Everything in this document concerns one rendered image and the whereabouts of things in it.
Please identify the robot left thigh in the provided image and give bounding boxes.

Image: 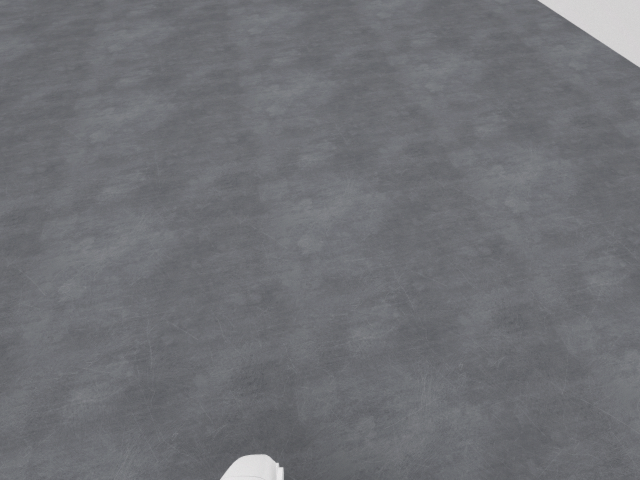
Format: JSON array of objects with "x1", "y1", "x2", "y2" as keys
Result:
[{"x1": 220, "y1": 454, "x2": 284, "y2": 480}]

